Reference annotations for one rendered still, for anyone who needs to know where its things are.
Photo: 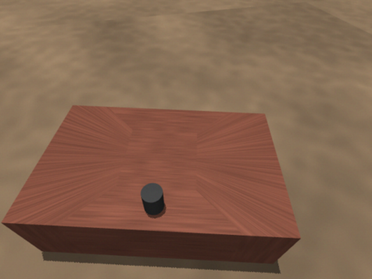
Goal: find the can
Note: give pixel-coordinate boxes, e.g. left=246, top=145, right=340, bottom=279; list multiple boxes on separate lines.
left=141, top=183, right=164, bottom=215

